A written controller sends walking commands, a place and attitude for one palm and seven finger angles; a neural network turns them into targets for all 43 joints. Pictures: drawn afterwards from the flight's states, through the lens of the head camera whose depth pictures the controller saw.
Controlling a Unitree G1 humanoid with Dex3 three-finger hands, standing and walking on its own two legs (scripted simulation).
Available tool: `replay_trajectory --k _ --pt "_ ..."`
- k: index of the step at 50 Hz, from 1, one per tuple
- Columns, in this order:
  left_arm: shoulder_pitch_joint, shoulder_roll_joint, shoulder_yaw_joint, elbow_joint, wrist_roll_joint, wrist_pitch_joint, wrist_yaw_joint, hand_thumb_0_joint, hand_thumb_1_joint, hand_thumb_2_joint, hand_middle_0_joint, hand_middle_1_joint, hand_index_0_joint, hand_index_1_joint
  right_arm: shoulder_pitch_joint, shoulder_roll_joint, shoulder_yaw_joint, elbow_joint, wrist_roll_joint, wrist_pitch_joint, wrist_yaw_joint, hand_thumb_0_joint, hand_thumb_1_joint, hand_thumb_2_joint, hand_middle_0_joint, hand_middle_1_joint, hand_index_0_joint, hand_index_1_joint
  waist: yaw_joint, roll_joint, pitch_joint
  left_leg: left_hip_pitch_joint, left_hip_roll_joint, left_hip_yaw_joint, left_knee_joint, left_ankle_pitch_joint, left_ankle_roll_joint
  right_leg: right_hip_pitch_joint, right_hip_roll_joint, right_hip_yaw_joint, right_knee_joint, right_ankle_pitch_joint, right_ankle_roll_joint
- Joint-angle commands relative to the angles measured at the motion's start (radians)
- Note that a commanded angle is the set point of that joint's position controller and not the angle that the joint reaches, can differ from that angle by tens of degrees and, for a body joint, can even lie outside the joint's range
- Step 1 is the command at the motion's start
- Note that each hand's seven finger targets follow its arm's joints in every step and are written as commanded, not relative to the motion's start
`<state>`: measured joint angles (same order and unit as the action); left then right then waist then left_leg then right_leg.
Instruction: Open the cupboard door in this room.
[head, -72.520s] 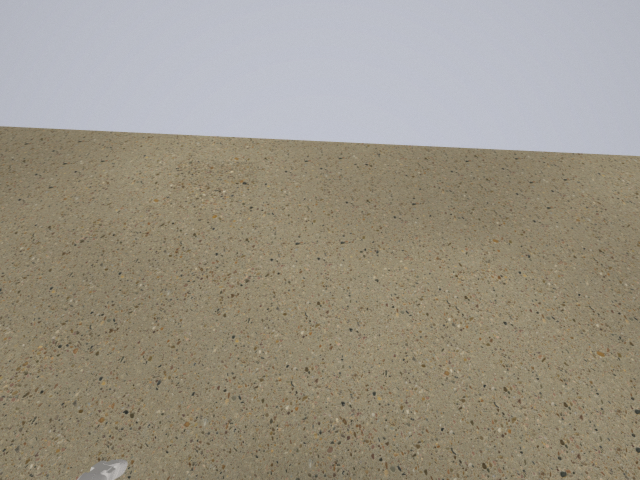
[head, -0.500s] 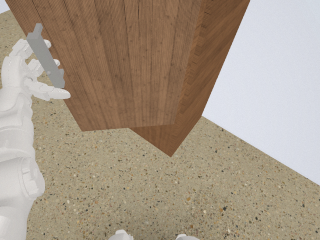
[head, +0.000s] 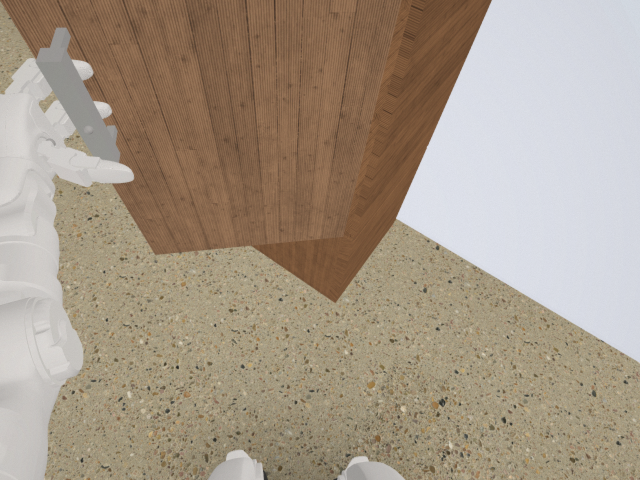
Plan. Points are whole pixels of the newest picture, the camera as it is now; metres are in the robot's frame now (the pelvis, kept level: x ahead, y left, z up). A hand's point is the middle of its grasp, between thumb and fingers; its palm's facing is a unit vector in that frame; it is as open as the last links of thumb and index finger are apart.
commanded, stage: close the thumb around the handle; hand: left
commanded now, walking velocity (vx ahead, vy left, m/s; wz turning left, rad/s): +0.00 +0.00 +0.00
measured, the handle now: (87, 102) +0.55 +0.24 +0.12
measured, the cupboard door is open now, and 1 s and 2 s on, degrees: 44 45 84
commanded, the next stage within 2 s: pull the door open along its arc in 0.72 s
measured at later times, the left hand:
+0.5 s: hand (100, 127) +0.51 +0.22 +0.12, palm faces +0.08 -1.00 +0.01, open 8.0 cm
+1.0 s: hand (107, 134) +0.50 +0.21 +0.12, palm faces +0.09 -1.00 -0.01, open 5.6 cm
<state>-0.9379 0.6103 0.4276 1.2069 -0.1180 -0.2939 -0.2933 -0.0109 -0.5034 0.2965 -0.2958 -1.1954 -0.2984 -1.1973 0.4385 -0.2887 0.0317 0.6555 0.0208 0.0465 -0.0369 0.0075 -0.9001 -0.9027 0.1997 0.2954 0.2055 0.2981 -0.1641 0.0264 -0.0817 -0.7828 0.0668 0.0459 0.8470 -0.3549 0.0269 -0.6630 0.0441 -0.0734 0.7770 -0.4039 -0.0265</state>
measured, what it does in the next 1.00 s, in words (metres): stands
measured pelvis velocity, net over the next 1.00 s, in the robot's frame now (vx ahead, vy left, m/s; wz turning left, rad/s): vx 0.01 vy -0.01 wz -0.01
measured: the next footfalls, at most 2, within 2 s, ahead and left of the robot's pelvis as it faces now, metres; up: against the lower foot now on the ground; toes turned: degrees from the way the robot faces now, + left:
none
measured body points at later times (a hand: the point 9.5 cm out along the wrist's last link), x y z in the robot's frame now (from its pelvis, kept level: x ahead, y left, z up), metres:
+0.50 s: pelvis +0.01 +0.01 +0.00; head +0.10 +0.03 +0.44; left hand +0.50 +0.28 +0.12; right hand +0.00 -0.26 -0.11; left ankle +0.02 +0.10 -0.70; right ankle -0.02 -0.11 -0.70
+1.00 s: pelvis +0.01 -0.01 +0.00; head +0.10 +0.00 +0.44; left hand +0.49 +0.27 +0.12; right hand +0.00 -0.28 -0.11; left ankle +0.02 +0.10 -0.70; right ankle -0.02 -0.11 -0.70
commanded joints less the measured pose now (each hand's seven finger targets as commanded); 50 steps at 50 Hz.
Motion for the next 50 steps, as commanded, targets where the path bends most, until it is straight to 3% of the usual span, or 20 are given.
replay_trajectory --k 1,3,7,9,11,15,17,20,21,22,24,26,29,32,35,36,38,42,47,50 --pt "-0.454 0.241 0.021 -0.212 -0.023 -0.058 0.008 0.0 -0.5 0.3 -0.3 -1.2 -0.3 -1.2 0.14 -0.18 -0.067 -0.049 -0.007 -0.012 -0.009 0.0 -0.9 -0.9 0.2 0.3 0.2 0.3 -0.007 0.107 -0.425 0.451 -0.028 -0.094 -0.058 0.35 0.017 0.014 0.026 0.041 -0.093 0.336 0.018" --pt "-0.447 0.242 0.019 -0.187 -0.015 -0.048 0.016 0.0 -0.388 0.348 -0.308 -1.212 -0.308 -1.212 0.139 -0.18 -0.065 -0.049 -0.008 -0.012 -0.009 0.0 -0.9 -0.9 0.2 0.3 0.2 0.3 -0.008 0.09 -0.378 0.42 -0.027 -0.094 -0.066 0.319 0.016 0.006 0.024 0.039 -0.097 0.313 0.018" --pt "-0.48 0.21 -0.012 -0.185 0.004 -0.05 0.034 0.0 -0.164 0.444 -0.324 -1.236 -0.324 -1.236 0.142 -0.176 -0.063 -0.044 -0.013 -0.014 -0.006 0.0 -0.9 -0.9 0.2 0.3 0.2 0.3 -0.017 0.134 -0.382 0.455 -0.023 -0.108 -0.063 0.331 0.01 -0.044 0.024 0.032 -0.089 0.285 0.014" --pt "-0.475 0.221 0.007 -0.184 0.0 -0.055 0.036 0.0 -0.052 0.492 -0.332 -1.248 -0.332 -1.248 0.155 -0.18 -0.066 -0.045 -0.017 -0.016 -0.005 0.0 -0.9 -0.9 0.2 0.3 0.2 0.3 -0.015 0.099 -0.405 0.466 -0.022 -0.112 -0.058 0.353 0.012 -0.033 0.027 0.031 -0.085 0.299 0.012" --pt "-0.476 0.197 -0.013 -0.2 0.001 -0.057 0.031 0.0 0.06 0.54 -0.34 -1.26 -0.34 -1.26 0.145 -0.175 -0.065 -0.05 -0.016 -0.016 -0.003 0.0 -0.9 -0.9 0.2 0.3 0.2 0.3 -0.009 0.14 -0.43 0.487 -0.022 -0.11 -0.056 0.379 0.006 -0.035 0.025 0.029 -0.078 0.314 0.012" --pt "-0.472 0.23 0.02 -0.204 -0.002 -0.061 0.036 0.0 0.284 0.636 -0.356 -1.284 -0.356 -1.284 0.147 -0.18 -0.066 -0.052 -0.017 -0.015 -0.002 0.0 -0.9 -0.9 0.2 0.3 0.2 0.3 -0.003 0.112 -0.435 0.476 -0.02 -0.112 -0.052 0.382 0.007 -0.021 0.027 0.031 -0.074 0.321 0.012" --pt "-0.503 0.2 -0.01 -0.216 0.002 -0.06 0.041 0.0 0.396 0.684 -0.364 -1.296 -0.364 -1.296 0.144 -0.175 -0.064 -0.053 -0.017 -0.014 0.0 0.0 -0.9 -0.9 0.2 0.3 0.2 0.3 -0.012 0.135 -0.422 0.478 -0.02 -0.114 -0.054 0.373 0.005 -0.037 0.026 0.028 -0.074 0.309 0.013" --pt "-0.504 0.233 0.026 -0.258 0.003 -0.076 0.055 0.0 0.564 0.756 -0.376 -1.314 -0.376 -1.314 0.146 -0.176 -0.068 -0.054 -0.019 -0.016 0.001 0.0 -0.9 -0.9 0.2 0.3 0.2 0.3 0.001 0.143 -0.472 0.51 -0.02 -0.117 -0.046 0.42 0.004 -0.018 0.028 0.03 -0.066 0.339 0.011" --pt "-0.477 0.224 0.02 -0.252 0.007 -0.076 0.057 0.0 0.62 0.78 -0.38 -1.32 -0.38 -1.32 0.143 -0.173 -0.067 -0.058 -0.019 -0.013 0.003 0.0 -0.9 -0.9 0.2 0.3 0.2 0.3 0.009 0.165 -0.467 0.515 -0.019 -0.117 -0.045 0.431 -0.001 -0.024 0.028 0.028 -0.064 0.337 0.008" --pt "-0.49 0.193 -0.004 -0.256 0.006 -0.075 0.058 0.0 0.676 0.804 -0.384 -1.326 -0.384 -1.326 0.14 -0.17 -0.066 -0.057 -0.018 -0.013 0.005 0.0 -0.9 -0.9 0.2 0.3 0.2 0.3 -0.003 0.147 -0.453 0.511 -0.019 -0.118 -0.047 0.418 0.0 -0.033 0.028 0.025 -0.066 0.328 0.011" --pt "-0.473 0.229 0.029 -0.24 0.005 -0.074 0.062 0.0 0.788 0.852 -0.392 -1.338 -0.392 -1.338 0.146 -0.175 -0.067 -0.053 -0.019 -0.012 0.003 0.0 -0.9 -0.9 0.2 0.3 0.2 0.3 0.001 0.123 -0.444 0.488 -0.022 -0.112 -0.043 0.416 0.006 -0.007 0.029 0.029 -0.068 0.345 0.01" --pt "-0.458 0.203 0.004 -0.244 0.01 -0.069 0.06 0.0 0.9 0.9 -0.4 -1.35 -0.4 -1.35 0.136 -0.17 -0.068 -0.059 -0.016 -0.01 0.004 0.0 -0.9 -0.9 0.2 0.3 0.2 0.3 0.006 0.151 -0.451 0.496 -0.022 -0.109 -0.047 0.418 0.003 -0.013 0.027 0.03 -0.067 0.347 0.01" --pt "-0.455 0.205 0.013 -0.239 -0.001 -0.064 0.06 0.0 0.9 0.9 -0.4 -1.35 -0.4 -1.35 0.139 -0.173 -0.066 -0.058 -0.016 -0.008 0.002 0.0 -0.9 -0.9 0.2 0.3 0.2 0.3 0.001 0.104 -0.421 0.47 -0.024 -0.106 -0.05 0.404 0.009 0.006 0.029 0.029 -0.074 0.351 0.011" --pt "-0.45 0.199 0.007 -0.259 0.0 -0.064 0.061 0.0 0.9 0.9 -0.4 -1.35 -0.4 -1.35 0.134 -0.17 -0.069 -0.061 -0.015 -0.008 0.002 0.0 -0.9 -0.9 0.2 0.3 0.2 0.3 0.006 0.116 -0.449 0.48 -0.025 -0.101 -0.053 0.402 0.007 0.019 0.027 0.032 -0.075 0.362 0.013" --pt "-0.476 0.219 0.017 -0.255 0.002 -0.068 0.069 0.0 0.9 0.9 -0.4 -1.35 -0.4 -1.35 0.129 -0.17 -0.065 -0.058 -0.014 -0.006 -0.001 0.0 -0.9 -0.9 0.2 0.3 0.2 0.3 0.001 0.118 -0.419 0.452 -0.029 -0.096 -0.055 0.378 0.011 0.022 0.025 0.039 -0.077 0.36 0.015" --pt "-0.467 0.195 0.003 -0.256 0.0 -0.069 0.07 0.0 0.9 0.9 -0.4 -1.35 -0.4 -1.35 0.131 -0.168 -0.066 -0.059 -0.014 -0.008 0.002 0.0 -0.9 -0.9 0.2 0.3 0.2 0.3 -0.001 0.114 -0.432 0.464 -0.03 -0.096 -0.055 0.385 0.012 0.029 0.026 0.038 -0.079 0.367 0.015" --pt "-0.441 0.235 0.03 -0.242 0.003 -0.068 0.068 0.0 0.9 0.9 -0.4 -1.35 -0.4 -1.35 0.131 -0.173 -0.068 -0.059 -0.012 -0.007 -0.001 0.0 -0.9 -0.9 0.2 0.3 0.2 0.3 0.003 0.084 -0.426 0.434 -0.031 -0.088 -0.054 0.368 0.015 0.049 0.024 0.046 -0.083 0.374 0.017" --pt "-0.471 0.224 0.009 -0.255 0.004 -0.075 0.057 0.0 0.9 0.9 -0.4 -1.35 -0.4 -1.35 0.125 -0.169 -0.065 -0.054 -0.011 -0.006 -0.004 0.0 -0.9 -0.9 0.2 0.3 0.2 0.3 -0.005 0.122 -0.428 0.445 -0.032 -0.086 -0.051 0.371 0.015 0.042 0.023 0.05 -0.083 0.383 0.018" --pt "-0.35 0.21 0.027 -0.317 -0.023 -0.081 0.037 0.0 0.9 0.9 -0.4 -1.35 -0.4 -1.35 0.107 -0.163 -0.07 -0.081 -0.008 -0.007 0.0 0.0 -0.9 -0.9 0.2 0.3 0.2 0.3 0.038 0.113 -0.487 0.445 -0.041 -0.066 -0.056 0.397 0.018 0.13 0.023 0.055 -0.08 0.451 0.017" --pt "-0.235 0.181 0.028 -0.368 -0.049 -0.078 0.027 0.0 0.9 0.9 -0.4 -1.35 -0.4 -1.35 0.084 -0.158 -0.071 -0.102 0.0 -0.004 0.003 0.0 -0.9 -0.9 0.2 0.3 0.2 0.3 0.062 0.078 -0.471 0.439 -0.043 -0.058 -0.071 0.413 0.021 0.175 0.023 0.052 -0.083 0.486 0.015"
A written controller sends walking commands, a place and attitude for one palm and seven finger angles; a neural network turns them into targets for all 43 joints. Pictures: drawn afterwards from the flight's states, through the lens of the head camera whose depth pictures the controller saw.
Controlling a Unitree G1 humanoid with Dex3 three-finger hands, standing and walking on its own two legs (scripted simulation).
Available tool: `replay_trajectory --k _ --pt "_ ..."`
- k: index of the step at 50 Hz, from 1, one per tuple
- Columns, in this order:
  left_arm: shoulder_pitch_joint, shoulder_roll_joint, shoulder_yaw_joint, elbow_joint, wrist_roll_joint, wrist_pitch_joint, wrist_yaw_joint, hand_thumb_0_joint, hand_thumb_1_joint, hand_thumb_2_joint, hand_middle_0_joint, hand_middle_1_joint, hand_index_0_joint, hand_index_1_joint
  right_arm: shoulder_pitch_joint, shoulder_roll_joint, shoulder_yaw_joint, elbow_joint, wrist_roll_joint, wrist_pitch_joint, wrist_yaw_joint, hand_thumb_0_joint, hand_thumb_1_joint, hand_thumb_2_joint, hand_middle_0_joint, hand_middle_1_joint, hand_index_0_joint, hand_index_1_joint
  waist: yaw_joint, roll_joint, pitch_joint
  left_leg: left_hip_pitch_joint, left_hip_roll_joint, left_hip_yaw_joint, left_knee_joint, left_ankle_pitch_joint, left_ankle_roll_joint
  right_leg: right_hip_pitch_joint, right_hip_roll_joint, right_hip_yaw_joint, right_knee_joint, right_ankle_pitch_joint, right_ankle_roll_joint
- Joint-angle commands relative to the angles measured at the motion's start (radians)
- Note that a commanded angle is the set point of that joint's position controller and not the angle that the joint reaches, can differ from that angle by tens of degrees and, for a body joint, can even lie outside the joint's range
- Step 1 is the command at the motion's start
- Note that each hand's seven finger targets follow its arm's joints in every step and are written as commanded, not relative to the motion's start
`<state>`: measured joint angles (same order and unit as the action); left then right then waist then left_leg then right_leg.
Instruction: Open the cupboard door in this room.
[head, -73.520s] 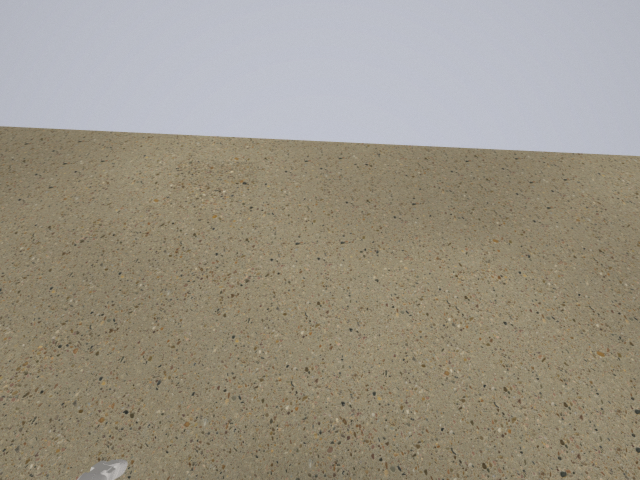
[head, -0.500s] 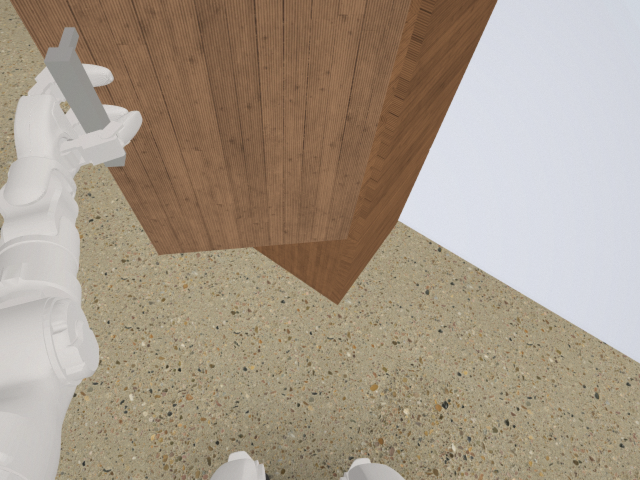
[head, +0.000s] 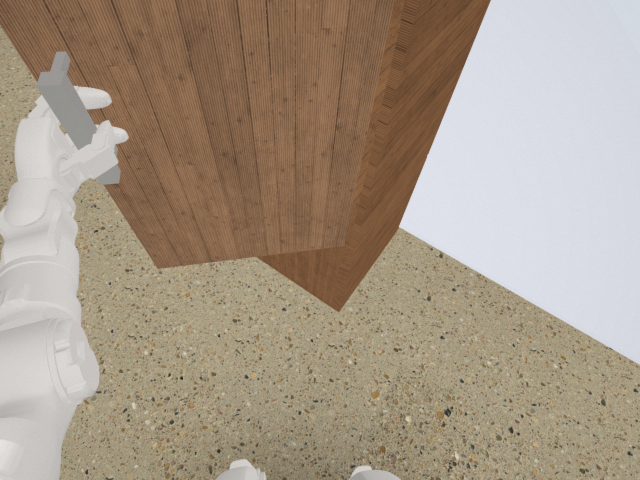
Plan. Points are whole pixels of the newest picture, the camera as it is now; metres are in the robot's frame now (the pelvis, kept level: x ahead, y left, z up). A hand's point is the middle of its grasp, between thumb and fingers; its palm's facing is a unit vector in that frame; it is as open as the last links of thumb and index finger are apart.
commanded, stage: pull the door open along its arc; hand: left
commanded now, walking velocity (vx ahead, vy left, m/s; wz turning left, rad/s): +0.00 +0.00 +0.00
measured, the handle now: (87, 122) +0.53 +0.25 +0.12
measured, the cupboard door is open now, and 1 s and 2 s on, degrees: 45 84 83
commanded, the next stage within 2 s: open thumb and fingers to let go in 0.78 s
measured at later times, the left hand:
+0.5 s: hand (155, 258) +0.34 +0.15 +0.12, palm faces +0.41 -0.91 +0.04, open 6.0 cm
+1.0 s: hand (221, 305) +0.28 +0.08 +0.12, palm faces +0.48 -0.87 -0.01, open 6.0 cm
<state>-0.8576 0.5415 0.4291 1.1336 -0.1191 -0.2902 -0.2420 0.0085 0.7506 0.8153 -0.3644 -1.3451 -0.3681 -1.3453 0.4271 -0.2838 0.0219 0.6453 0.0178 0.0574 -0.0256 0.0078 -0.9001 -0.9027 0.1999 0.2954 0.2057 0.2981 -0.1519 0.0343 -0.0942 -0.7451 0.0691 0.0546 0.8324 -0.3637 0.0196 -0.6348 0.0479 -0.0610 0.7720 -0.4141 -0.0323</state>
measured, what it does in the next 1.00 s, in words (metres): stands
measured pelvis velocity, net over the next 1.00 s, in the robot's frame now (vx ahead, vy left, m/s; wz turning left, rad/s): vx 0.00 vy -0.04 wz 0.07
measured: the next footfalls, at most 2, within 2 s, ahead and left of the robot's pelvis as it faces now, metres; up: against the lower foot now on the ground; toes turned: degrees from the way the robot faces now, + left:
none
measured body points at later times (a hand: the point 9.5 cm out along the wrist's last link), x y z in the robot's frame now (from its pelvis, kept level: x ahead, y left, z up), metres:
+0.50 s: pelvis +0.01 -0.01 +0.02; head +0.01 -0.03 +0.47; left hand +0.31 +0.19 +0.12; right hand +0.19 -0.23 -0.07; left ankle +0.02 +0.11 -0.70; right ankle -0.03 -0.10 -0.70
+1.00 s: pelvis +0.00 -0.04 +0.02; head -0.01 -0.07 +0.47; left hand +0.25 +0.12 +0.12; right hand +0.17 -0.26 -0.09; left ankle +0.02 +0.11 -0.70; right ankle -0.03 -0.10 -0.70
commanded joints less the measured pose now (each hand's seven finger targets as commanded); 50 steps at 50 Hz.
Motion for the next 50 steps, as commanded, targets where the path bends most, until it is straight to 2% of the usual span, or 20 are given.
replay_trajectory --k 1,4,7,11,12,13,16,18,19,22,24,27,29,35,39,42,43,44,45,50 --pt "-0.274 0.244 0.029 -0.325 -0.054 -0.077 -0.025 0.0 0.9 0.9 -0.4 -1.35 -0.4 -1.35 0.084 -0.161 -0.063 -0.101 0.006 -0.013 -0.008 0.0 -0.9 -0.9 0.2 0.3 0.2 0.3 0.061 0.09 -0.459 0.406 -0.048 -0.06 -0.06 0.426 0.028 0.158 0.018 0.043 -0.08 0.509 0.02" --pt "-0.119 0.181 0.006 -0.415 -0.083 -0.053 -0.026 0.0 0.9 0.9 -0.4 -1.35 -0.4 -1.35 0.048 -0.151 -0.065 -0.133 0.015 -0.015 -0.005 0.0 -0.9 -0.9 0.2 0.3 0.2 0.3 0.082 0.047 -0.422 0.399 -0.052 -0.047 -0.078 0.43 0.035 0.203 0.016 0.04 -0.092 0.539 0.019" --pt "0.035 0.116 -0.024 -0.563 -0.11 -0.025 -0.02 0.0 0.9 0.9 -0.4 -1.35 -0.4 -1.35 0.001 -0.138 -0.067 -0.165 0.028 -0.026 0.001 0.0 -0.9 -0.9 0.2 0.3 0.2 0.3 0.109 0.054 -0.398 0.419 -0.054 -0.037 -0.102 0.445 0.033 0.237 0.011 0.04 -0.102 0.573 0.021" --pt "0.271 0.045 -0.042 -0.744 -0.146 0.016 -0.004 0.0 0.9 0.9 -0.4 -1.35 -0.4 -1.35 -0.063 -0.124 -0.066 -0.201 0.036 -0.05 0.004 0.0 -0.9 -0.9 0.2 0.3 0.2 0.3 0.138 -0.002 -0.35 0.414 -0.058 -0.024 -0.128 0.449 0.034 0.297 0.0 0.041 -0.11 0.639 0.029" --pt "0.263 0.03 0.113 -0.869 -0.206 0.034 0.152 0.0 0.9 0.9 -0.4 -1.35 -0.4 -1.35 -0.112 -0.087 -0.066 -0.211 0.028 -0.068 0.009 0.0 -0.9 -0.9 0.2 0.3 0.2 0.3 0.243 -0.013 -0.366 0.384 -0.066 -0.024 -0.137 0.443 0.019 0.322 0.0 0.022 -0.118 0.592 0.028" --pt "0.361 -0.081 0.019 -0.912 -0.183 0.06 0.226 0.0 0.9 0.9 -0.4 -1.35 -0.4 -1.35 -0.134 -0.082 -0.062 -0.215 0.025 -0.084 0.018 0.0 -0.9 -0.9 0.2 0.3 0.2 0.3 0.21 0.034 -0.34 0.411 -0.067 -0.016 -0.153 0.441 0.012 0.323 0.001 0.019 -0.121 0.584 0.026" --pt "0.556 -0.139 0.005 -1.053 -0.111 0.1 0.409 0.0 0.9 0.9 -0.4 -1.35 -0.4 -1.35 -0.172 -0.07 -0.061 -0.208 0.01 -0.096 0.035 0.0 -0.9 -0.9 0.2 0.3 0.2 0.3 0.219 -0.034 -0.296 0.406 -0.06 -0.016 -0.171 0.452 0.006 0.351 -0.006 0.009 -0.121 0.582 0.026" --pt "0.59 -0.195 -0.054 -1.159 -0.053 0.132 0.507 0.0 0.9 0.9 -0.4 -1.35 -0.4 -1.35 -0.212 -0.058 -0.056 -0.213 -0.006 -0.085 0.037 0.0 -0.9 -0.9 0.2 0.3 0.2 0.3 0.214 -0.028 -0.28 0.426 -0.059 -0.015 -0.181 0.452 0.004 0.368 -0.016 0.013 -0.127 0.586 0.025" --pt "0.615 -0.198 -0.058 -1.175 -0.027 0.149 0.555 0.0 0.9 0.9 -0.4 -1.35 -0.4 -1.35 -0.224 -0.058 -0.055 -0.208 -0.014 -0.074 0.033 0.0 -0.9 -0.9 0.2 0.3 0.2 0.3 0.211 -0.07 -0.264 0.422 -0.059 -0.018 -0.183 0.434 0.005 0.38 -0.02 0.021 -0.141 0.574 0.025" --pt "0.637 -0.292 -0.148 -1.251 0.034 0.211 0.667 0.0 0.9 0.9 -0.4 -1.35 -0.4 -1.35 -0.288 -0.035 -0.042 -0.216 -0.027 -0.04 0.021 0.0 -0.9 -0.9 0.2 0.3 0.2 0.3 0.204 -0.047 -0.216 0.448 -0.061 -0.016 -0.207 0.379 -0.001 0.392 -0.037 0.034 -0.181 0.535 0.027" --pt "0.663 -0.332 -0.188 -1.28 0.058 0.236 0.719 0.0 0.9 0.9 -0.4 -1.35 -0.4 -1.35 -0.31 -0.028 -0.039 -0.212 -0.036 -0.022 0.007 0.0 -0.9 -0.9 0.2 0.3 0.2 0.3 0.19 -0.106 -0.194 0.466 -0.058 -0.022 -0.211 0.358 0.0 0.409 -0.043 0.044 -0.217 0.523 0.031" --pt "0.684 -0.389 -0.257 -1.325 0.076 0.244 0.732 0.0 0.9 0.9 -0.4 -1.35 -0.4 -1.35 -0.344 -0.011 -0.03 -0.209 -0.043 -0.004 -0.008 0.0 -0.9 -0.9 0.2 0.3 0.2 0.3 0.183 -0.074 -0.163 0.492 -0.063 -0.022 -0.228 0.334 -0.003 0.422 -0.06 0.06 -0.245 0.544 0.035" --pt "0.687 -0.396 -0.277 -1.348 0.086 0.236 0.731 0.0 0.9 0.9 -0.4 -1.35 -0.4 -1.35 -0.35 -0.004 -0.028 -0.203 -0.049 0.003 -0.016 0.0 -0.9 -0.9 0.2 0.3 0.2 0.3 0.174 -0.099 -0.149 0.509 -0.063 -0.026 -0.23 0.335 -0.001 0.437 -0.068 0.07 -0.264 0.565 0.038" --pt "0.769 -0.484 -0.376 -1.376 0.092 0.23 0.72 0.0 0.9 0.9 -0.4 -1.35 -0.4 -1.35 -0.389 0.012 -0.021 -0.21 -0.054 0.01 -0.015 0.0 -0.9 -0.9 0.2 0.3 0.2 0.3 0.178 -0.054 -0.103 0.524 -0.067 -0.029 -0.245 0.315 -0.004 0.439 -0.085 0.081 -0.286 0.566 0.039" --pt "0.791 -0.601 -0.523 -1.431 0.119 0.221 0.739 0.0 0.9 0.9 -0.4 -1.35 -0.4 -1.35 -0.401 0.013 -0.027 -0.217 -0.062 -0.008 -0.002 0.0 -0.9 -0.9 0.2 0.3 0.2 0.3 0.17 -0.072 -0.109 0.541 -0.066 -0.041 -0.234 0.321 -0.001 0.422 -0.084 0.069 -0.271 0.557 0.036" --pt "0.795 -0.657 -0.606 -1.458 0.146 0.216 0.765 0.0 0.9 0.9 -0.4 -1.35 -0.4 -1.35 -0.397 0.008 -0.034 -0.217 -0.066 -0.026 0.009 0.0 -0.9 -0.9 0.2 0.3 0.2 0.3 0.16 -0.104 -0.109 0.535 -0.066 -0.05 -0.218 0.306 0.0 0.393 -0.089 0.067 -0.261 0.539 0.039" --pt "0.754 -0.63 -0.59 -1.458 0.156 0.213 0.779 0.0 0.9 0.9 -0.4 -1.35 -0.4 -1.35 -0.391 0.004 -0.036 -0.209 -0.067 -0.029 0.009 0.0 -0.9 -0.9 0.2 0.3 0.2 0.3 0.154 -0.119 -0.12 0.527 -0.068 -0.055 -0.212 0.299 0.002 0.385 -0.092 0.074 -0.259 0.535 0.041" --pt "0.667 -0.589 -0.565 -1.426 0.17 0.21 0.791 0.0 0.9 0.9 -0.4 -1.35 -0.4 -1.35 -0.394 0.002 -0.034 -0.187 -0.071 -0.027 0.001 0.0 -0.9 -0.9 0.2 0.3 0.2 0.3 0.139 -0.152 -0.086 0.512 -0.071 -0.058 -0.205 0.273 0.005 0.359 -0.093 0.082 -0.275 0.481 0.042" --pt "0.625 -0.571 -0.543 -1.42 0.172 0.207 0.8 0.0 0.83 0.87 -0.395 -1.342 -0.395 -1.342 -0.404 0.002 -0.037 -0.184 -0.071 -0.028 -0.005 0.0 -0.9 -0.9 0.2 0.3 0.2 0.3 0.148 -0.147 -0.099 0.506 -0.075 -0.056 -0.203 0.245 0.005 0.352 -0.1 0.097 -0.286 0.428 0.043" --pt "0.598 -0.594 -0.548 -1.335 0.154 0.191 0.782 0.0 0.48 0.72 -0.37 -1.305 -0.37 -1.305 -0.411 0.014 -0.034 -0.16 -0.067 -0.033 -0.021 0.0 -0.9 -0.9 0.2 0.3 0.2 0.3 0.158 -0.122 -0.117 0.509 -0.082 -0.056 -0.207 0.219 0.005 0.354 -0.108 0.106 -0.306 0.355 0.037"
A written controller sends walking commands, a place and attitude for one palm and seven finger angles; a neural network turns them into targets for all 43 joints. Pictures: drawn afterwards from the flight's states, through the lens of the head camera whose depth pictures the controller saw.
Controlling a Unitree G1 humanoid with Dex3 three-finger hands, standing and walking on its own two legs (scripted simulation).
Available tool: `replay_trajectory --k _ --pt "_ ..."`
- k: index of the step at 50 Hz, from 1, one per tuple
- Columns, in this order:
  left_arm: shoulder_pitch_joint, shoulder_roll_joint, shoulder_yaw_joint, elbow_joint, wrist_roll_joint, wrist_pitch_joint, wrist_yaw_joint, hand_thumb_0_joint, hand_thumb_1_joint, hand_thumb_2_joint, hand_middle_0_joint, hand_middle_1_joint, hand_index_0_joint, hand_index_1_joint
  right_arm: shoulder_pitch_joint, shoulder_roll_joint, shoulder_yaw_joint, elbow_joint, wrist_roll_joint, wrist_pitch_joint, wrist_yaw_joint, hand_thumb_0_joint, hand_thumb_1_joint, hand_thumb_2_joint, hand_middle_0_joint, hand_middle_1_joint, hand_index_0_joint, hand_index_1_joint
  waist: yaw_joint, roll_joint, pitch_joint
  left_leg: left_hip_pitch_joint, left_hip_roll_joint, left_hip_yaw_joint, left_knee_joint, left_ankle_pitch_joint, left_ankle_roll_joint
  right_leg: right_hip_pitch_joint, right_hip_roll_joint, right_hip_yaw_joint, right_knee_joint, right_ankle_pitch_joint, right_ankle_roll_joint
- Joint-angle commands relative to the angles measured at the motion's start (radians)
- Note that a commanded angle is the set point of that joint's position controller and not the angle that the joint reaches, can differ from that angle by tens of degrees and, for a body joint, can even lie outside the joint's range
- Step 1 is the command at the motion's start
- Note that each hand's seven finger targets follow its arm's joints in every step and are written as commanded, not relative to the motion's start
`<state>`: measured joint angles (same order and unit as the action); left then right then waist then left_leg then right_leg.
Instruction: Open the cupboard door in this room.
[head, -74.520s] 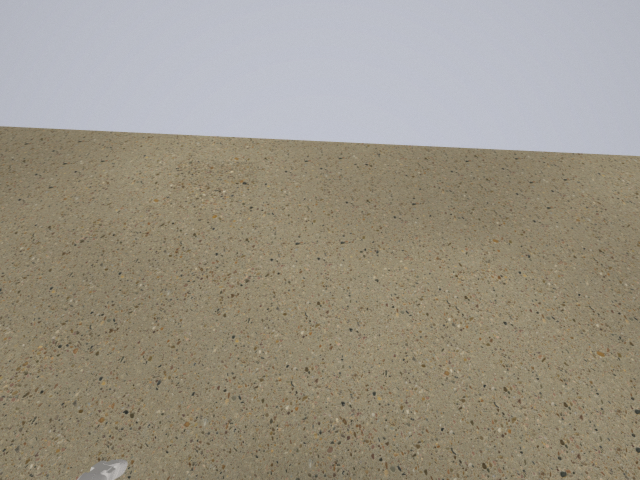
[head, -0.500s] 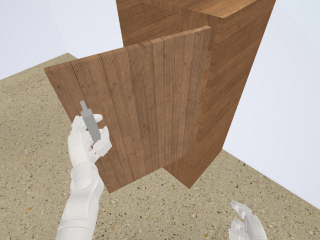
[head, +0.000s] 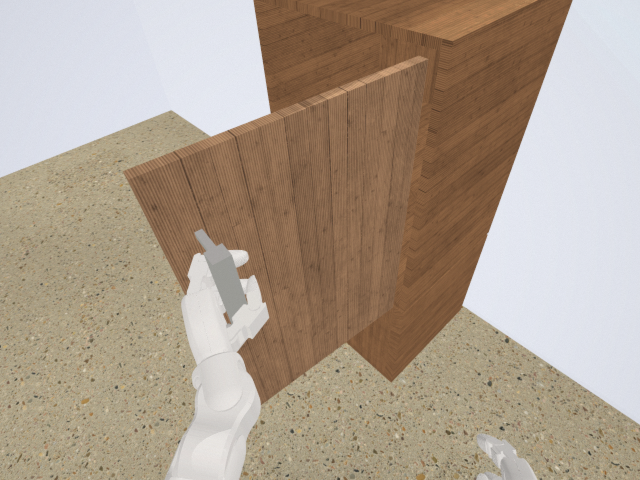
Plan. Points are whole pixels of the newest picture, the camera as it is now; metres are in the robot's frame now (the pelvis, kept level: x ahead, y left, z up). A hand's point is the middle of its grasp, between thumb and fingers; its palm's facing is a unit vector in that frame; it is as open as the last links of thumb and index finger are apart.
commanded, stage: open thumb and fingers to let go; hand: left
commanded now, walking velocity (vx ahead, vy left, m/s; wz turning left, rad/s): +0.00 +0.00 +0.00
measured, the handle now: (224, 285) +0.33 +0.14 +0.10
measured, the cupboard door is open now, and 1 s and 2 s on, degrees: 84 83 82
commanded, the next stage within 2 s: slide the hand sideways off the handle in 0.70 s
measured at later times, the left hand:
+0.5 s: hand (246, 294) +0.31 +0.11 +0.10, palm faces +0.39 -0.92 +0.01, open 13.5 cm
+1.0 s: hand (236, 318) +0.28 +0.12 +0.10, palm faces -0.06 -1.00 -0.06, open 15.6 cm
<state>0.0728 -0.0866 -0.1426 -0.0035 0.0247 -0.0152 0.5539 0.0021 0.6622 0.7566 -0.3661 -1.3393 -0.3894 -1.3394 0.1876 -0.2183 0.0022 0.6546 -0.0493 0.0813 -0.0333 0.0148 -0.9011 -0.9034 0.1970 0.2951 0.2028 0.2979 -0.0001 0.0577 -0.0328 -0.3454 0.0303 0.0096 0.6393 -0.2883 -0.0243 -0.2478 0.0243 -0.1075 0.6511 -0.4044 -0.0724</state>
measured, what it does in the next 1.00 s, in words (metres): shifts its weight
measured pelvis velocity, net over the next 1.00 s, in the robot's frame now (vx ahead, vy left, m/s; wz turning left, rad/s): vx -0.03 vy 0.04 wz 0.01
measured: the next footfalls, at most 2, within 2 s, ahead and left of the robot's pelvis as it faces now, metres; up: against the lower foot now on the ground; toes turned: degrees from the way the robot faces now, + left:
none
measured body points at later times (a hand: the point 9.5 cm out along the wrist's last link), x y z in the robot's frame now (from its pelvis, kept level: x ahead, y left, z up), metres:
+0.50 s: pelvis -0.01 +0.02 +0.00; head -0.02 +0.00 +0.45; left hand +0.28 +0.16 +0.10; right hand +0.17 -0.19 -0.10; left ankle +0.03 +0.14 -0.72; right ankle -0.03 -0.06 -0.72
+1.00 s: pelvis -0.03 +0.04 +0.00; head -0.04 +0.03 +0.45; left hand +0.28 +0.17 +0.10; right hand +0.14 -0.17 -0.10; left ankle +0.03 +0.14 -0.72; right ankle -0.03 -0.06 -0.72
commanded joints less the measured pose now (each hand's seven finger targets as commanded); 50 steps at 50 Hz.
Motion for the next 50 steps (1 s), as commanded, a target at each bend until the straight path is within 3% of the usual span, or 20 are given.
replay_trajectory --k 1,6,10,14,16,25,34,40,41,42,43,44,45,47,50 --pt "-0.35 0.008 0.002 -0.188 0.001 -0.085 -0.023 0.0 0.41 0.69 -0.365 -1.298 -0.365 -1.298 -0.176 -0.052 -0.011 -0.169 0.001 -0.059 -0.015 0.0 -0.9 -0.9 0.2 0.3 0.2 0.3 0.001 -0.14 -0.17 0.114 -0.044 -0.01 -0.015 0.14 0.05 -0.043 -0.082 0.147 -0.188 0.34 0.078" --pt "-0.386 0.007 0.01 -0.126 -0.012 -0.093 -0.035 0.0 0.06 0.54 -0.34 -1.26 -0.34 -1.26 -0.166 -0.055 -0.012 -0.163 0.003 -0.07 -0.017 0.0 -0.9 -0.9 0.2 0.3 0.2 0.3 0.004 -0.159 -0.167 0.113 -0.04 -0.014 -0.027 0.14 0.05 -0.048 -0.074 0.132 -0.183 0.326 0.077" --pt "-0.414 -0.007 -0.001 -0.116 -0.002 -0.095 -0.026 0.0 -0.22 0.42 -0.32 -1.23 -0.32 -1.23 -0.155 -0.055 -0.012 -0.166 0.0 -0.074 -0.01 0.0 -0.9 -0.9 0.2 0.3 0.2 0.3 0.005 -0.129 -0.194 0.127 -0.037 -0.012 -0.033 0.154 0.05 -0.051 -0.066 0.114 -0.165 0.329 0.071" --pt "-0.479 0.007 0.009 -0.083 0.001 -0.092 -0.018 0.0 -0.5 0.3 -0.3 -1.2 -0.3 -1.2 -0.162 -0.057 -0.01 -0.16 0.001 -0.072 -0.011 0.0 -0.9 -0.9 0.2 0.3 0.2 0.3 -0.004 -0.153 -0.163 0.123 -0.036 -0.014 -0.03 0.124 0.053 -0.083 -0.061 0.115 -0.186 0.253 0.069" --pt "-0.483 0.004 0.014 -0.077 -0.002 -0.091 -0.013 0.0 -0.5 0.3 -0.3 -1.2 -0.3 -1.2 -0.169 -0.053 -0.009 -0.163 0.001 -0.07 -0.012 0.0 -0.9 -0.9 0.2 0.3 0.2 0.3 0.004 -0.134 -0.171 0.122 -0.037 -0.014 -0.036 0.121 0.051 -0.079 -0.059 0.111 -0.182 0.239 0.065" --pt "-0.503 -0.054 -0.033 -0.062 0.013 -0.068 0.01 0.0 -0.5 0.3 -0.225 -0.75 -0.225 -0.75 -0.168 -0.053 -0.009 -0.169 0.003 -0.054 0.002 0.0 -0.9 -0.9 0.2 0.3 0.2 0.3 -0.002 -0.106 -0.184 0.138 -0.023 -0.023 -0.044 0.136 0.046 -0.104 -0.037 0.069 -0.146 0.215 0.049" --pt "-0.541 -0.061 -0.035 -0.047 0.022 -0.04 0.041 0.0 -0.5 0.3 -0.15 -0.3 -0.15 -0.3 -0.174 -0.052 -0.007 -0.165 0.004 -0.042 0.004 0.0 -0.9 -0.9 0.2 0.3 0.2 0.3 -0.001 -0.115 -0.181 0.123 -0.018 -0.039 -0.049 0.11 0.039 -0.117 -0.026 0.054 -0.133 0.166 0.039" --pt "-0.583 -0.091 -0.055 -0.03 0.032 -0.025 0.064 0.0 -0.5 0.3 -0.15 -0.3 -0.15 -0.3 -0.184 -0.05 -0.004 -0.163 0.005 -0.037 0.009 0.0 -0.9 -0.9 0.2 0.3 0.2 0.3 -0.003 -0.097 -0.184 0.11 -0.016 -0.051 -0.06 0.064 0.034 -0.141 -0.021 0.04 -0.108 0.125 0.036" --pt "-0.53 -0.033 -0.254 -0.009 0.116 -0.067 -0.145 0.0 -0.5 0.3 -0.15 -0.3 -0.15 -0.3 -0.1 -0.078 -0.004 -0.135 0.005 -0.024 0.017 0.0 -0.9 -0.9 0.2 0.3 0.2 0.3 -0.083 -0.155 -0.151 0.143 -0.009 -0.057 -0.062 0.115 0.045 -0.178 -0.023 0.074 -0.095 0.193 0.04" --pt "-0.595 0.032 -0.182 -0.064 0.074 -0.112 -0.253 0.0 -0.5 0.3 -0.15 -0.3 -0.15 -0.3 -0.089 -0.076 -0.009 -0.171 0.017 -0.027 0.007 0.0 -0.9 -0.9 0.2 0.3 0.2 0.3 -0.058 -0.119 -0.211 0.151 -0.011 -0.056 -0.059 0.131 0.051 -0.159 -0.024 0.069 -0.087 0.217 0.035" --pt "-0.616 0.062 -0.182 -0.104 0.055 -0.144 -0.335 0.0 -0.5 0.3 -0.15 -0.3 -0.15 -0.3 -0.091 -0.076 -0.008 -0.182 0.026 -0.035 -0.004 0.0 -0.9 -0.9 0.2 0.3 0.2 0.3 -0.049 -0.074 -0.254 0.186 -0.013 -0.053 -0.055 0.142 0.052 -0.145 -0.024 0.074 -0.084 0.232 0.032" --pt "-0.623 0.07 -0.193 -0.102 0.026 -0.16 -0.409 0.0 -0.5 0.3 -0.15 -0.3 -0.15 -0.3 -0.088 -0.077 -0.003 -0.191 0.037 -0.045 -0.012 0.0 -0.9 -0.9 0.2 0.3 0.2 0.3 -0.06 -0.032 -0.242 0.208 -0.01 -0.057 -0.057 0.132 0.051 -0.158 -0.024 0.071 -0.085 0.221 0.03" --pt "-0.635 0.069 -0.2 -0.089 -0.015 -0.168 -0.48 0.0 -0.5 0.3 -0.15 -0.3 -0.15 -0.3 -0.088 -0.08 0.007 -0.195 0.046 -0.06 -0.019 0.0 -0.9 -0.9 0.2 0.3 0.2 0.3 -0.066 -0.03 -0.232 0.209 -0.015 -0.068 -0.062 0.1 0.05 -0.171 -0.021 0.065 -0.086 0.197 0.031" --pt "-0.63 0.055 -0.161 -0.055 -0.116 -0.158 -0.553 0.0 -0.5 0.3 -0.15 -0.3 -0.15 -0.3 -0.114 -0.082 0.017 -0.213 0.069 -0.086 -0.033 0.0 -0.9 -0.9 0.2 0.3 0.2 0.3 -0.06 -0.037 -0.183 0.188 -0.016 -0.079 -0.084 0.003 0.045 -0.19 -0.011 0.051 -0.106 0.126 0.034" --pt "-0.604 0.039 -0.097 0.005 -0.192 -0.127 -0.524 0.0 -0.5 0.3 -0.15 -0.3 -0.15 -0.3 -0.131 -0.086 0.027 -0.209 0.078 -0.125 -0.033 0.0 -0.9 -0.9 0.2 0.3 0.2 0.3 -0.036 -0.081 -0.132 0.14 -0.014 -0.109 -0.129 -0.136 0.034 -0.2 -0.005 0.031 -0.107 0.048 0.042"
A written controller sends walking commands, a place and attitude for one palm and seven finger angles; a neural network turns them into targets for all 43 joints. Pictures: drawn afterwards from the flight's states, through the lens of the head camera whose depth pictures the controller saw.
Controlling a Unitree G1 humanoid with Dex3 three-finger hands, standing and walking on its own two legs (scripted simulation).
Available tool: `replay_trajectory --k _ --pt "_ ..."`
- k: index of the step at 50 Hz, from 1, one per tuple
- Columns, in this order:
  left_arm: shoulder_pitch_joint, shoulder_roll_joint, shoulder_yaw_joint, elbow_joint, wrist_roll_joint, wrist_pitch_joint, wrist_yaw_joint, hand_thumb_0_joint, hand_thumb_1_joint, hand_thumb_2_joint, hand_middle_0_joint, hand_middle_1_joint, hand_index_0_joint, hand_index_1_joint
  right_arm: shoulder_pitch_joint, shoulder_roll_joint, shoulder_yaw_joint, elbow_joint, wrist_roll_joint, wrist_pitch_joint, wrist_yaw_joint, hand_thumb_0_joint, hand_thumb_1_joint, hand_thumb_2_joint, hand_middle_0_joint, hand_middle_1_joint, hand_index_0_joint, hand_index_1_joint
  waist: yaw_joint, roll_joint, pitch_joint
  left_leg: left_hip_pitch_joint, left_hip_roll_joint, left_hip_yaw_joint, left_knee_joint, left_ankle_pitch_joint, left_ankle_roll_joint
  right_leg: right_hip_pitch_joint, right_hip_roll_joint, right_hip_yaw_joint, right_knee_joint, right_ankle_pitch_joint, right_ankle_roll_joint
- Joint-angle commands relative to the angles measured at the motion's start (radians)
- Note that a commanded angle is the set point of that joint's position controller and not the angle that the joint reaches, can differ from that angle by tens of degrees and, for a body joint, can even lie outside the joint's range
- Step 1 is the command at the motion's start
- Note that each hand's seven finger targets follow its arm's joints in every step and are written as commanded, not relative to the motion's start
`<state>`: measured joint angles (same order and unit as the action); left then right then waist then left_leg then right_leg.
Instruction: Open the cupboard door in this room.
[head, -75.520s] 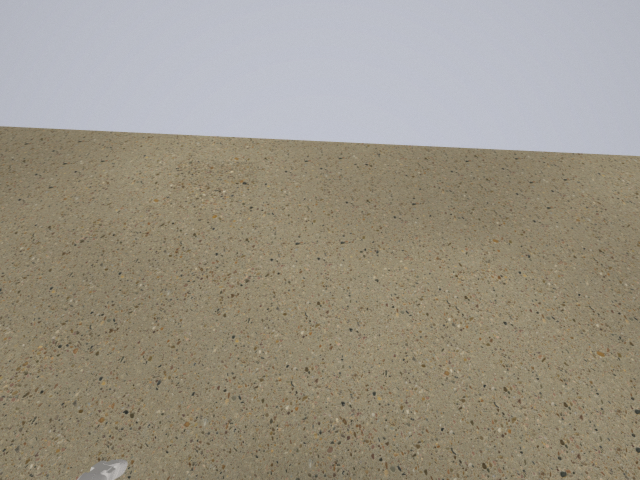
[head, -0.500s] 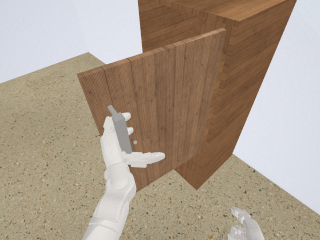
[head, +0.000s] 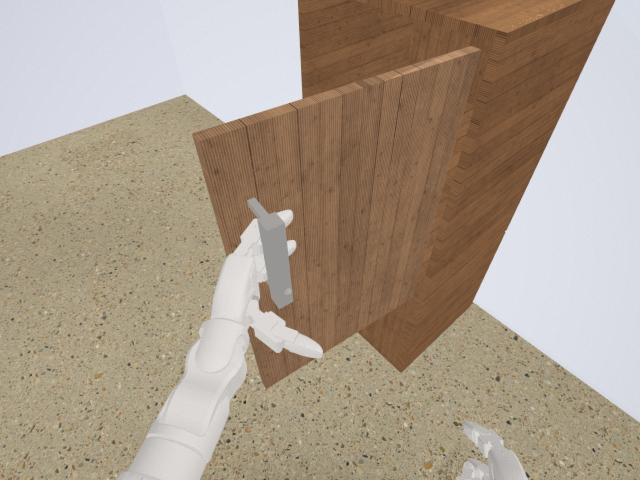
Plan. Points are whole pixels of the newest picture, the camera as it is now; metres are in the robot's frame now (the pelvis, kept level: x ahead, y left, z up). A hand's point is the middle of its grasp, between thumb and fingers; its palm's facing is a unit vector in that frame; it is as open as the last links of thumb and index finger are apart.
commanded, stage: slide the hand sideways off the handle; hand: left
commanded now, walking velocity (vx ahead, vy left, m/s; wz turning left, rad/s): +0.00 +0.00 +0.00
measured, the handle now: (269, 254) +0.37 +0.10 +0.10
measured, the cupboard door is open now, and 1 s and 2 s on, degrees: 83 82 82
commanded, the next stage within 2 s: draw the hand back to the body in 1.00 s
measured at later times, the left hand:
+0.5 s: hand (297, 302) +0.29 +0.06 +0.10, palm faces -0.10 -0.99 +0.00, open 15.8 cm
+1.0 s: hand (220, 348) +0.23 +0.13 +0.10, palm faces +0.02 -1.00 -0.05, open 16.3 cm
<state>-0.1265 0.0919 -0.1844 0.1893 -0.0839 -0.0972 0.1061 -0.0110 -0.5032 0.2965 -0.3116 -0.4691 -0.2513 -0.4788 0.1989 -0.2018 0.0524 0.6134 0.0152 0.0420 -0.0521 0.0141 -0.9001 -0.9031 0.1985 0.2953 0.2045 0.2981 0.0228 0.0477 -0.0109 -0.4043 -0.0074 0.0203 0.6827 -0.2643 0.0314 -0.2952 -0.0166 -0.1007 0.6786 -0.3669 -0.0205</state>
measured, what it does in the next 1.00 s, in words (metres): shifts its weight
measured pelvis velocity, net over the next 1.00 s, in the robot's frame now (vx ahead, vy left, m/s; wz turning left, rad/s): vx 0.04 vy -0.04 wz -0.01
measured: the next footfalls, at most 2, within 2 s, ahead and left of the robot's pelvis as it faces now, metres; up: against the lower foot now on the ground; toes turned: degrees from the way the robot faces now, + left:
none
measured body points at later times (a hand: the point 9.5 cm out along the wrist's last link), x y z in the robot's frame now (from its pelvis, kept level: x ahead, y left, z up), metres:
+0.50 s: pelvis +0.01 -0.01 +0.01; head +0.00 -0.03 +0.46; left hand +0.29 +0.11 +0.11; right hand +0.17 -0.23 -0.08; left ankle +0.06 +0.10 -0.72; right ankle +0.00 -0.11 -0.72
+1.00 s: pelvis +0.04 -0.04 +0.00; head +0.04 -0.06 +0.45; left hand +0.23 +0.19 +0.10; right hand +0.23 -0.27 -0.08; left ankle +0.06 +0.10 -0.72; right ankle +0.00 -0.11 -0.72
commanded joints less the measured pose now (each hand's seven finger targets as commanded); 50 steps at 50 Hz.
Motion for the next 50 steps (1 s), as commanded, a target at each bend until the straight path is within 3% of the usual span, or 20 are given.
replay_trajectory --k 1,3,5,6,8,9,11,14,20,26,27,29,33,36,38,40,43,45,47,50 --pt "-0.401 -0.127 -0.036 -0.181 -0.081 -0.039 -0.057 0.0 -0.5 0.3 -0.15 -0.3 -0.15 -0.3 -0.142 -0.107 -0.025 -0.165 0.014 -0.092 -0.01 0.0 -0.9 -0.9 0.2 0.3 0.2 0.3 -0.053 -0.088 -0.15 0.185 0.025 -0.124 -0.183 -0.191 -0.024 -0.152 0.036 0.025 -0.133 -0.007 -0.009" --pt "-0.414 -0.116 -0.021 -0.185 -0.055 -0.037 -0.017 0.0 -0.5 0.3 -0.15 -0.3 -0.15 -0.3 -0.136 -0.107 -0.027 -0.16 0.009 -0.102 0.001 0.0 -0.9 -0.9 0.2 0.3 0.2 0.3 -0.051 -0.096 -0.154 0.181 0.026 -0.126 -0.19 -0.207 -0.023 -0.153 0.034 0.026 -0.128 -0.013 -0.007" --pt "-0.37 -0.112 -0.022 -0.219 -0.026 -0.044 0.008 0.0 -0.5 0.3 -0.15 -0.3 -0.15 -0.3 -0.132 -0.106 -0.032 -0.169 0.004 -0.109 0.015 0.0 -0.9 -0.9 0.2 0.3 0.2 0.3 -0.034 -0.06 -0.194 0.195 0.026 -0.118 -0.189 -0.179 -0.025 -0.133 0.031 0.029 -0.118 0.002 -0.011" --pt "-0.337 -0.105 -0.016 -0.222 -0.019 -0.046 0.013 0.0 -0.5 0.3 -0.15 -0.3 -0.15 -0.3 -0.131 -0.105 -0.035 -0.17 0.003 -0.112 0.02 0.0 -0.9 -0.9 0.2 0.3 0.2 0.3 -0.033 -0.071 -0.195 0.196 0.03 -0.113 -0.184 -0.164 -0.024 -0.13 0.032 0.029 -0.122 0.008 -0.01" --pt "-0.296 -0.076 0.007 -0.226 -0.015 -0.045 0.011 0.0 -0.5 0.3 -0.15 -0.3 -0.15 -0.3 -0.128 -0.108 -0.032 -0.174 0.0 -0.109 0.024 0.0 -0.9 -0.9 0.2 0.3 0.2 0.3 -0.028 -0.102 -0.182 0.177 0.027 -0.095 -0.178 -0.137 -0.019 -0.11 0.033 0.035 -0.137 0.008 -0.01" --pt "-0.268 -0.033 0.041 -0.227 -0.01 -0.046 0.011 0.0 -0.5 0.3 -0.15 -0.3 -0.15 -0.3 -0.13 -0.114 -0.033 -0.174 0.001 -0.105 0.023 0.0 -0.9 -0.9 0.2 0.3 0.2 0.3 -0.016 -0.096 -0.178 0.166 0.026 -0.091 -0.18 -0.139 -0.02 -0.097 0.033 0.04 -0.14 0.0 -0.012" --pt "-0.261 -0.048 0.025 -0.259 -0.011 -0.049 0.003 0.0 -0.5 0.3 -0.15 -0.3 -0.15 -0.3 -0.144 -0.105 -0.028 -0.188 0.001 -0.103 0.022 0.0 -0.9 -0.9 0.2 0.3 0.2 0.3 -0.017 -0.07 -0.15 0.165 0.024 -0.078 -0.182 -0.145 -0.019 -0.103 0.032 0.043 -0.149 -0.015 -0.011" --pt "-0.181 0.004 0.083 -0.275 -0.015 -0.045 0.003 0.0 -0.5 0.3 -0.15 -0.3 -0.15 -0.3 -0.147 -0.107 -0.026 -0.193 -0.003 -0.099 0.02 0.0 -0.9 -0.9 0.2 0.3 0.2 0.3 0.004 -0.075 -0.149 0.159 0.022 -0.067 -0.185 -0.13 -0.018 -0.073 0.033 0.048 -0.164 -0.017 -0.012" --pt "-0.077 0.054 0.152 -0.318 -0.041 -0.031 -0.01 0.0 -0.5 0.3 -0.15 -0.3 -0.15 -0.3 -0.165 -0.099 -0.02 -0.21 -0.004 -0.083 0.012 0.0 -0.9 -0.9 0.2 0.3 0.2 0.3 0.013 -0.078 -0.103 0.153 0.017 -0.035 -0.181 -0.091 -0.012 -0.053 0.029 0.067 -0.212 -0.022 -0.005" --pt "0.131 0.114 0.241 -0.413 -0.057 -0.023 -0.031 0.0 -0.5 0.3 -0.15 -0.3 -0.15 -0.3 -0.15 -0.095 -0.031 -0.233 -0.006 -0.074 0.015 0.0 -0.9 -0.9 0.2 0.3 0.2 0.3 0.035 -0.071 -0.147 0.18 0.014 -0.004 -0.159 0.046 -0.008 0.017 0.028 0.086 -0.217 0.134 -0.001" --pt "0.164 0.1 0.226 -0.434 -0.058 -0.021 -0.038 0.0 -0.5 0.3 -0.15 -0.3 -0.15 -0.3 -0.146 -0.094 -0.03 -0.24 -0.005 -0.074 0.016 0.0 -0.9 -0.9 0.2 0.3 0.2 0.3 0.03 -0.076 -0.144 0.181 0.011 0.0 -0.155 0.073 -0.005 0.027 0.027 0.087 -0.212 0.181 0.001" --pt "0.239 0.134 0.27 -0.45 -0.068 -0.02 -0.05 0.0 -0.5 0.3 -0.15 -0.3 -0.15 -0.3 -0.138 -0.097 -0.036 -0.241 -0.005 -0.071 0.015 0.0 -0.9 -0.9 0.2 0.3 0.2 0.3 0.031 -0.109 -0.146 0.172 0.01 0.005 -0.141 0.103 -0.003 0.053 0.023 0.1 -0.212 0.248 0.009" --pt "0.329 0.147 0.288 -0.571 -0.089 -0.05 -0.1 0.0 -0.5 0.3 -0.15 -0.3 -0.15 -0.3 -0.121 -0.097 -0.043 -0.255 -0.002 -0.085 0.012 0.0 -0.9 -0.9 0.2 0.3 0.2 0.3 0.021 -0.056 -0.165 0.185 0.006 0.01 -0.117 0.174 -0.001 0.06 0.02 0.1 -0.175 0.419 0.02" --pt "0.428 0.177 0.329 -0.609 -0.12 -0.088 -0.155 0.0 -0.5 0.3 -0.15 -0.3 -0.15 -0.3 -0.098 -0.105 -0.051 -0.252 0.0 -0.109 0.005 0.0 -0.9 -0.9 0.2 0.3 0.2 0.3 0.018 -0.078 -0.181 0.17 0.002 0.003 -0.089 0.197 -0.001 0.071 0.015 0.11 -0.15 0.524 0.037" --pt "0.428 0.18 0.327 -0.635 -0.141 -0.116 -0.202 0.0 -0.5 0.3 -0.15 -0.3 -0.15 -0.3 -0.083 -0.112 -0.054 -0.247 0.002 -0.13 0.001 0.0 -0.9 -0.9 0.2 0.3 0.2 0.3 -0.002 -0.081 -0.176 0.161 -0.002 -0.002 -0.067 0.201 -0.001 0.05 0.011 0.115 -0.136 0.571 0.049" --pt "0.446 0.186 0.331 -0.645 -0.164 -0.142 -0.246 0.0 -0.5 0.3 -0.15 -0.3 -0.15 -0.3 -0.07 -0.118 -0.057 -0.24 0.004 -0.154 -0.003 0.0 -0.9 -0.9 0.2 0.3 0.2 0.3 -0.01 -0.057 -0.172 0.154 -0.006 -0.006 -0.044 0.203 0.0 0.027 0.006 0.119 -0.126 0.589 0.055" --pt "0.501 0.202 0.353 -0.625 -0.195 -0.165 -0.305 0.0 -0.5 0.3 -0.15 -0.3 -0.15 -0.3 -0.052 -0.131 -0.061 -0.235 0.008 -0.185 -0.01 0.0 -0.9 -0.9 0.2 0.3 0.2 0.3 -0.013 -0.09 -0.166 0.115 -0.011 -0.019 -0.017 0.185 -0.002 0.003 0.001 0.122 -0.107 0.589 0.063" --pt "0.504 0.212 0.362 -0.641 -0.211 -0.175 -0.334 0.0 -0.5 0.3 -0.15 -0.3 -0.15 -0.3 -0.048 -0.135 -0.063 -0.238 0.01 -0.204 -0.012 0.0 -0.9 -0.9 0.2 0.3 0.2 0.3 -0.009 -0.077 -0.179 0.104 -0.014 -0.021 -0.002 0.187 -0.001 0.001 -0.008 0.129 -0.096 0.605 0.068" --pt "0.517 0.236 0.393 -0.624 -0.22 -0.174 -0.352 0.0 -0.5 0.3 -0.15 -0.3 -0.15 -0.3 -0.041 -0.139 -0.064 -0.234 0.011 -0.217 -0.017 0.0 -0.9 -0.9 0.2 0.3 0.2 0.3 -0.006 -0.093 -0.185 0.091 -0.014 -0.027 0.004 0.182 -0.003 -0.009 -0.006 0.122 -0.087 0.578 0.063" --pt "0.499 0.222 0.378 -0.618 -0.234 -0.171 -0.368 0.0 -0.5 0.3 -0.15 -0.3 -0.15 -0.3 -0.044 -0.143 -0.064 -0.233 0.014 -0.238 -0.02 0.0 -0.9 -0.9 0.2 0.3 0.2 0.3 -0.012 -0.114 -0.166 0.069 -0.014 -0.033 0.016 0.151 -0.002 -0.032 -0.011 0.132 -0.095 0.523 0.068"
